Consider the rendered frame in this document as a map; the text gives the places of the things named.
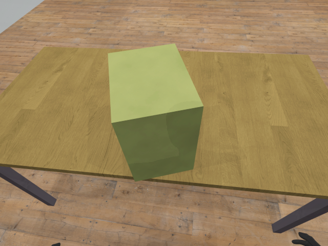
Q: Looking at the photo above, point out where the table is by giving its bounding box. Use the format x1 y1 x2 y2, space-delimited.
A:
0 47 328 233

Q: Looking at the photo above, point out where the robot right hand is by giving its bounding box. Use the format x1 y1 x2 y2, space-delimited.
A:
292 232 321 246

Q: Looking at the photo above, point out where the carton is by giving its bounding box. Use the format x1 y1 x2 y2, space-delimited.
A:
108 44 203 182

